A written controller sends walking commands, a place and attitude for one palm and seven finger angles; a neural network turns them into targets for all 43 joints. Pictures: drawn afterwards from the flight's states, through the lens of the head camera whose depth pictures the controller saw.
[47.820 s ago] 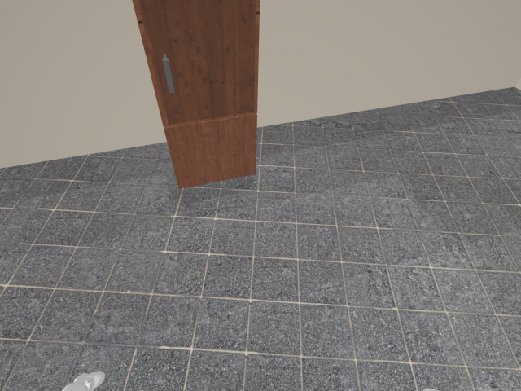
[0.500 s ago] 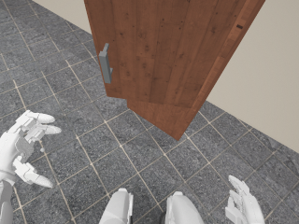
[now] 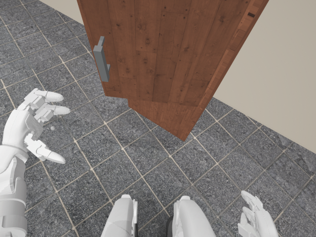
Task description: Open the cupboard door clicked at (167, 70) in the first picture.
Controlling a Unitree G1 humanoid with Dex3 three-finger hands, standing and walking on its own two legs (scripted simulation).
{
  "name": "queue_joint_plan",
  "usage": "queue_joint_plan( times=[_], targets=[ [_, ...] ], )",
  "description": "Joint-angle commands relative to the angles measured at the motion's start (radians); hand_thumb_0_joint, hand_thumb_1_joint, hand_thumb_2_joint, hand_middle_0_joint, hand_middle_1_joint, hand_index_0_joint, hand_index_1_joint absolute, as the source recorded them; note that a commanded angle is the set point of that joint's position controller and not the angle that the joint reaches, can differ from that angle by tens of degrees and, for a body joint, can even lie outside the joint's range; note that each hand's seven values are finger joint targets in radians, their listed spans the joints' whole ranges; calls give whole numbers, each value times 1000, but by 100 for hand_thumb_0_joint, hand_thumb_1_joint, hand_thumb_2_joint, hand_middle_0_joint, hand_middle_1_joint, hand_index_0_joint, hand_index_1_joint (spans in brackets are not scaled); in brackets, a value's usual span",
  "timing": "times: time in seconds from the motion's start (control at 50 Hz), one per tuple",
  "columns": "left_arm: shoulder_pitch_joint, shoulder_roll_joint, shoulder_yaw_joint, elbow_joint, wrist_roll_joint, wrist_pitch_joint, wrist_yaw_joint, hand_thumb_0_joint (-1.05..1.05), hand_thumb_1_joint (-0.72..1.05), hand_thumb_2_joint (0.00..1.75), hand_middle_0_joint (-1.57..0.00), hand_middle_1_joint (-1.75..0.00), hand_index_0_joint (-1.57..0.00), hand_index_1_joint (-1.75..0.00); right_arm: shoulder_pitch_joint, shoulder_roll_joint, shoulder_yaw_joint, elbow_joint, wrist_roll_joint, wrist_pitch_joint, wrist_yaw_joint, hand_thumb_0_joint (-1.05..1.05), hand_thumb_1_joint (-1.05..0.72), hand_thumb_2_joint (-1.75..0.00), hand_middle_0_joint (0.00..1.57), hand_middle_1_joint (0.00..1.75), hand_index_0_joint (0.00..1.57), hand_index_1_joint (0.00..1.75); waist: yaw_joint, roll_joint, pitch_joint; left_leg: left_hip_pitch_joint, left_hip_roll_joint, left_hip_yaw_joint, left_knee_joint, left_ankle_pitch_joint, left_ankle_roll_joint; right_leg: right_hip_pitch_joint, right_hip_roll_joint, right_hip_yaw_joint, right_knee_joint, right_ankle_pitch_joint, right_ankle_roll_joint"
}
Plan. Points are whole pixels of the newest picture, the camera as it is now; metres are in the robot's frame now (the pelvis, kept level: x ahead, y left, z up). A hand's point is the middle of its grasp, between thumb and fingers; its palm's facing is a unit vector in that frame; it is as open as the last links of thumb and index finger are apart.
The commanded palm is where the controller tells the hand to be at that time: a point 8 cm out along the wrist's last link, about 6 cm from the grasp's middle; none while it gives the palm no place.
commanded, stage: move the hooked fingers beside the handle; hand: left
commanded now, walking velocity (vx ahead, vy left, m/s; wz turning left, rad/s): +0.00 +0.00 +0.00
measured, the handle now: (103, 60) +0.58 +0.18 +0.02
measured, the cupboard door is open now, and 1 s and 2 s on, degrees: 28 28 28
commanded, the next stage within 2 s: none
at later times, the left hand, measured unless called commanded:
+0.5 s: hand (62, 104) +0.42 +0.26 +0.03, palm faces -0.05 -1.00 -0.03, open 14.0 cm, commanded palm +0.41 +0.30 +0.03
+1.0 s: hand (71, 84) +0.49 +0.25 +0.01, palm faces -0.05 -1.00 -0.03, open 14.0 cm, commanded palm +0.49 +0.29 +0.01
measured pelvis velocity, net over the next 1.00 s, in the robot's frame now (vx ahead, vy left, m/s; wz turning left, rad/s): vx -0.01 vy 0.00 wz -0.04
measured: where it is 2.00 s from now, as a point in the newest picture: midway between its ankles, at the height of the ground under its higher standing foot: outside the picture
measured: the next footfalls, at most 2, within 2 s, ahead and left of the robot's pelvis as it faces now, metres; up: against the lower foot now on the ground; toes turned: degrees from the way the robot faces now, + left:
none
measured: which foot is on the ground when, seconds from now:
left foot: down 0.00-1.00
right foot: down 0.00-1.00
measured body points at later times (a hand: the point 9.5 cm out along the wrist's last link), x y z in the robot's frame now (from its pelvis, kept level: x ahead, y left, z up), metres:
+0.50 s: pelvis +0.00 +0.00 -0.01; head +0.15 +0.03 +0.42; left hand +0.42 +0.31 +0.03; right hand +0.11 -0.27 -0.10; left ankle +0.03 +0.09 -0.61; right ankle +0.04 -0.11 -0.61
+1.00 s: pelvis -0.01 +0.00 -0.03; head +0.17 +0.04 +0.38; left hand +0.49 +0.31 +0.02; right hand +0.04 -0.28 -0.13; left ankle +0.03 +0.09 -0.61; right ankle +0.04 -0.11 -0.61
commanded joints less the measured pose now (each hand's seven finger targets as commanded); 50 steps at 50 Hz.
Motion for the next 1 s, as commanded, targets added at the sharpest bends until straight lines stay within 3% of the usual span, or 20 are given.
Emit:
queue_joint_plan(
  times=[0.0,0.08,0.1,0.16,0.18,0.26,0.28,0.34,0.42,0.46,0.5,0.58,0.64,0.74,0.8,0.84,0.9,0.94,0.96,0.98],
  targets=[
    [-159,298,141,-143,-24,-63,30,0,-50,30,-30,-120,-30,-120,68,-175,-78,-113,0,-14,-1,0,-90,-90,20,30,20,30,38,84,-445,320,-4,-54,-213,344,-18,236,14,47,-155,199,-10],
    [-262,288,118,-48,-8,-82,27,0,-50,30,-30,-120,-30,-120,85,-177,-73,-90,-2,4,3,0,-90,-90,20,30,20,30,1,54,-395,240,-4,-39,-187,294,-6,223,18,60,-156,185,-4],
    [-283,298,122,-39,-5,-92,23,0,-50,30,-30,-120,-30,-120,88,-180,-76,-83,-2,6,2,0,-90,-90,20,30,20,30,1,76,-393,244,-4,-39,-184,300,-7,216,16,62,-153,191,-6],
    [-353,246,58,-73,-5,-119,1,0,-50,30,-30,-120,-30,-120,104,-180,-83,-80,-1,7,5,0,-90,-90,20,30,20,30,-13,134,-451,340,0,-53,-178,393,-14,177,18,52,-135,239,-13],
    [-358,285,89,-69,2,-126,-2,0,-50,30,-30,-120,-30,-120,116,-186,-87,-66,-5,13,5,0,-90,-90,20,30,20,30,-3,133,-483,369,6,-59,-179,424,-19,181,18,51,-136,253,-12],
    [-432,279,76,-25,7,-139,-3,0,-50,30,-30,-120,-30,-120,123,-188,-89,-48,-5,25,4,0,-90,-90,20,30,20,30,-24,119,-464,368,7,-70,-167,429,-18,138,19,45,-127,243,-12],
    [-436,307,102,13,17,-135,3,0,-50,30,-30,-120,-30,-120,129,-189,-88,-38,-8,33,5,0,-90,-90,20,30,20,30,-12,117,-473,357,6,-64,-166,418,-18,150,19,50,-129,244,-11],
    [-506,332,118,82,38,-137,25,0,-50,30,-30,-120,-30,-120,124,-187,-82,-33,-11,50,6,0,-90,-90,20,30,20,30,-21,107,-431,291,0,-57,-160,348,-11,145,17,52,-126,208,-10],
    [-529,369,139,80,57,-163,38,0,-50,30,-30,-120,-30,-120,135,-188,-81,-38,-19,66,14,0,-90,-90,20,30,20,30,1,166,-511,361,4,-65,-155,436,-22,152,18,51,-108,254,-16],
    [-573,321,90,91,57,-168,33,0,-50,30,-30,-120,-30,-120,139,-186,-80,-37,-18,72,19,0,-90,-90,20,30,20,30,-23,168,-514,379,6,-72,-145,460,-21,120,22,45,-103,257,-16],
    [-557,377,141,156,63,-158,28,0,-50,30,-30,-120,-30,-120,150,-196,-82,-27,-19,86,19,0,-90,-90,20,30,20,30,-20,118,-508,326,7,-63,-136,416,-14,148,23,52,-109,255,-10],
    [-685,349,88,264,85,-145,19,0,-50,30,-30,-120,-30,-120,154,-194,-71,-18,-17,100,17,0,-90,-90,20,30,20,30,-56,108,-440,243,4,-61,-125,316,-4,104,24,54,-108,194,-8],
    [-780,395,99,290,102,-161,29,0,-50,30,-30,-120,-30,-120,163,-203,-69,-9,-21,106,11,0,-90,-90,20,30,20,30,-70,121,-446,227,3,-65,-109,288,2,77,23,59,-103,165,-10],
    [-863,446,118,276,118,-197,34,0,-50,30,-30,-120,-30,-120,182,-212,-68,5,-32,120,16,0,-90,-90,20,30,20,30,-65,193,-568,314,6,-86,-87,363,-8,41,26,50,-72,186,-16],
    [-890,473,125,367,133,-168,36,0,-50,30,-30,-120,-30,-120,191,-215,-58,12,-32,137,16,0,-90,-90,20,30,20,30,-90,161,-514,250,8,-87,-75,333,-1,24,28,47,-70,172,-11],
    [-910,488,122,393,149,-146,42,0,-50,30,-30,-120,-30,-120,197,-217,-52,6,-33,146,17,0,-90,-90,20,30,20,30,-91,182,-499,220,8,-86,-74,309,1,15,27,46,-66,157,-11],
    [-941,564,162,398,163,-137,48,0,-50,30,-30,-120,-30,-120,209,-225,-45,-2,-38,159,15,0,-90,-90,20,30,20,30,-91,177,-538,205,10,-86,-57,330,4,32,30,49,-54,178,-11],
    [-982,543,139,371,170,-146,53,0,-50,30,-30,-120,-30,-120,216,-221,-45,-1,-42,164,20,0,-90,-90,20,30,20,30,-98,218,-564,242,13,-96,-54,356,0,7,30,44,-47,182,-13],
    [-1016,512,110,358,169,-153,53,0,-50,30,-30,-120,-30,-120,218,-219,-46,2,-42,164,23,0,-90,-90,20,30,20,30,-115,242,-566,269,15,-101,-48,370,-1,-31,33,41,-42,183,-15],
    [-1028,553,141,353,174,-159,58,0,-50,30,-30,-120,-30,-120,228,-227,-46,11,-47,169,23,0,-90,-90,20,30,20,30,-108,245,-586,284,20,-109,-45,387,-6,-33,32,36,-36,188,-15]
  ],
)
